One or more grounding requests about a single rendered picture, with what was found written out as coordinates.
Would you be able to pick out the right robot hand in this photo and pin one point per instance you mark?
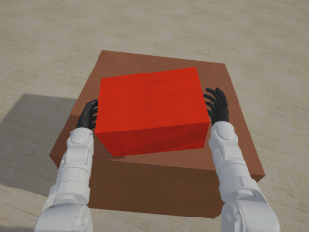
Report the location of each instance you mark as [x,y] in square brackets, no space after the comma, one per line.
[219,107]

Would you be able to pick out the robot right upper arm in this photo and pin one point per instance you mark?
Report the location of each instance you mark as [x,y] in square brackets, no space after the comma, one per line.
[248,216]

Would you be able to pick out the left robot hand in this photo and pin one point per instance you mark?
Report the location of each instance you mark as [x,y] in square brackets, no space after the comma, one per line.
[86,118]

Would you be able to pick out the robot left upper arm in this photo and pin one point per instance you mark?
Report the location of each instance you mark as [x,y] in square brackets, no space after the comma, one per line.
[68,218]

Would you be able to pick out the pedestal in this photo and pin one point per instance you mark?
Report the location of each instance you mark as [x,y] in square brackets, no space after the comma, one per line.
[175,183]

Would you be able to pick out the left robot forearm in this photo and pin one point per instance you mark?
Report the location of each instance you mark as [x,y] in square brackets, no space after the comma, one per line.
[72,183]

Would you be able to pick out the carton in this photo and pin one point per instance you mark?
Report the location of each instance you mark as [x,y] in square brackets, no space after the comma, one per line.
[152,112]

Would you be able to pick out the right robot forearm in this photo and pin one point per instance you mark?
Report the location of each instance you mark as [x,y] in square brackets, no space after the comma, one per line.
[233,175]

